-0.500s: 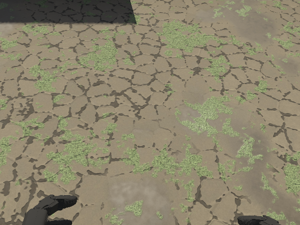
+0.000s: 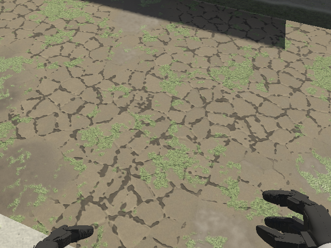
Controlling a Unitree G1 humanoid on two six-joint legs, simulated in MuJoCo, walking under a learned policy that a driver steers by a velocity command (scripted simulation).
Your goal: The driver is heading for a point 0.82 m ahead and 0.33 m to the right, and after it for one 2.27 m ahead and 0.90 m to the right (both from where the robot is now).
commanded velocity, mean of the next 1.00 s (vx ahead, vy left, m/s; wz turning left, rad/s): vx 1.00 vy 0.00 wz -0.59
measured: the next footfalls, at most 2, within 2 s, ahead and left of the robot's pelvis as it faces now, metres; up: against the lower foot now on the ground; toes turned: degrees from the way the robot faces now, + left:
left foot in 1.38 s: +0.09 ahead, +0.01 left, +0.00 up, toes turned -45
right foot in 1.82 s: -0.07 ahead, -0.23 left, +0.00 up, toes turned -28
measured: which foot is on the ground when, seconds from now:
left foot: down 0.00-1.00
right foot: down 0.00-1.00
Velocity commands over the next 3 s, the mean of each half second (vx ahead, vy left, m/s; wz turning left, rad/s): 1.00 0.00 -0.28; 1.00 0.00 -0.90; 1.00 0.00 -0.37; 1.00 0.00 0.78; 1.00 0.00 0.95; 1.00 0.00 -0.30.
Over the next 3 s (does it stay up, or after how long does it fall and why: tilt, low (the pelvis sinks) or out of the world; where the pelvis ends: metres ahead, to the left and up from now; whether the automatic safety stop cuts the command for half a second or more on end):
stays up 0.00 -0.03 0.01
